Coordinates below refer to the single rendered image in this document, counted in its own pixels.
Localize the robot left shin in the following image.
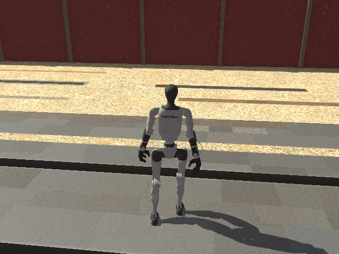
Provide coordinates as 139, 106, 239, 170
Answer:
151, 180, 159, 218

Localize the robot right hand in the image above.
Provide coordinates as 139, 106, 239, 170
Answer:
189, 158, 201, 174

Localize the robot left hand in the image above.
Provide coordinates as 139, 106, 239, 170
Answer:
138, 149, 150, 162

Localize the humanoid robot torso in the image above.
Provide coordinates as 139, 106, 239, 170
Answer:
158, 105, 183, 159

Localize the robot left forearm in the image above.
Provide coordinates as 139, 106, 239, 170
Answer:
139, 128, 150, 151

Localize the left robot upper arm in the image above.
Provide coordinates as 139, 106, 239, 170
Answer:
145, 107, 159, 135

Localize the robot right forearm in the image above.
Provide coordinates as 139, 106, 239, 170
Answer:
189, 131, 200, 159

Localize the right robot upper arm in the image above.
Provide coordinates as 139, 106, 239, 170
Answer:
182, 107, 194, 138

